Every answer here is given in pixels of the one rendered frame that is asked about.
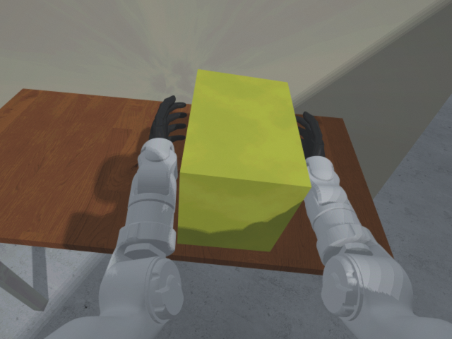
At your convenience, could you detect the table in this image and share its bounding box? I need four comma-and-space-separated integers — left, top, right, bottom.
0, 88, 395, 311

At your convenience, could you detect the carton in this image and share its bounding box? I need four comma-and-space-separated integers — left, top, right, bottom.
177, 69, 311, 252

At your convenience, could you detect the left robot forearm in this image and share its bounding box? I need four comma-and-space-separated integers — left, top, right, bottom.
99, 138, 178, 307

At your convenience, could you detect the left robot upper arm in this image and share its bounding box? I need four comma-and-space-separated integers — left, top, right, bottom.
44, 256, 184, 339

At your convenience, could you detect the right robot upper arm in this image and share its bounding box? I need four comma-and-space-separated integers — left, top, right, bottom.
321, 253, 452, 339

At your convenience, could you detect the right robot forearm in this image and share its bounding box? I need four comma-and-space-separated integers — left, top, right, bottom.
304, 156, 414, 308

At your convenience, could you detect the right robot hand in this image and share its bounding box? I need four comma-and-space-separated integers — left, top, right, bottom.
295, 112, 326, 159

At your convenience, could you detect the left robot hand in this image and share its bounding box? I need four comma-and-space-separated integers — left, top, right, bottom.
149, 95, 187, 143

